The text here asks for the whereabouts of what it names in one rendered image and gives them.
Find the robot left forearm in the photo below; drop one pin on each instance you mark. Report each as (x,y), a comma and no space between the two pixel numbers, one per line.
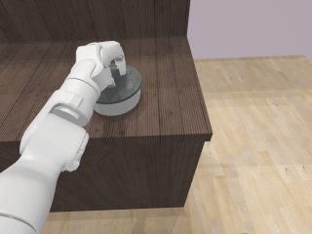
(76,98)

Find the pot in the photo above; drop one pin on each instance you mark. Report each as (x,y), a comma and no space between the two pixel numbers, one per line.
(117,108)

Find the robot left upper arm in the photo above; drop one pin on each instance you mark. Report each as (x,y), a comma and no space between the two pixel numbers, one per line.
(27,188)

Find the lid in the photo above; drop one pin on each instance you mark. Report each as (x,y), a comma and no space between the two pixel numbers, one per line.
(126,86)

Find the table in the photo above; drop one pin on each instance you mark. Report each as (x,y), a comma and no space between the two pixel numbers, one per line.
(145,158)

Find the knob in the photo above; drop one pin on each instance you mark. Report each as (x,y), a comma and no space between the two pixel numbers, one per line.
(115,72)

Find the left robot hand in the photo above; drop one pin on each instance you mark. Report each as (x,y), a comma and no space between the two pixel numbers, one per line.
(117,54)

